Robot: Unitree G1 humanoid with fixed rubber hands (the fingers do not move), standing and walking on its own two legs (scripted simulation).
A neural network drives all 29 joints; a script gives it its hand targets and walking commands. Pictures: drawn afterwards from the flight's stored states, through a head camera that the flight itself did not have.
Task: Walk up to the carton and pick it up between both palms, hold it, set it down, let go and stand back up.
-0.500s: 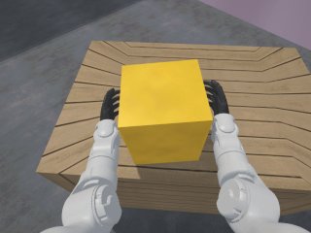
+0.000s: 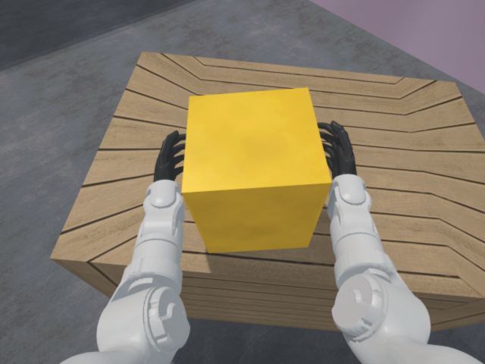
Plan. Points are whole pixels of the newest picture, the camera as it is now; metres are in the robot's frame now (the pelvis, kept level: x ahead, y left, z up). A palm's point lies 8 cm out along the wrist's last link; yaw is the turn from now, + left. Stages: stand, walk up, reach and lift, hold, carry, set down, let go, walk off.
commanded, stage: set down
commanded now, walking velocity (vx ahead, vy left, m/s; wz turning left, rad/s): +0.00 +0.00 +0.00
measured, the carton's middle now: (253, 178) +0.44 +0.04 -0.01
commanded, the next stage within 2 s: none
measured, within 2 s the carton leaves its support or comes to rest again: rests again in 0.10 s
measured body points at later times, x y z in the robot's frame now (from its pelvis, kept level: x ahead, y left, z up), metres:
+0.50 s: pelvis +0.00 -0.01 +0.00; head +0.09 +0.02 +0.44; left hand +0.41 +0.19 +0.03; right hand +0.45 -0.11 +0.06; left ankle -0.01 +0.13 -0.75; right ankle -0.02 -0.11 -0.75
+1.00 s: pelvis +0.00 +0.00 +0.00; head +0.09 +0.02 +0.44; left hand +0.41 +0.18 +0.03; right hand +0.44 -0.12 +0.04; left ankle -0.01 +0.13 -0.75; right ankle -0.02 -0.11 -0.75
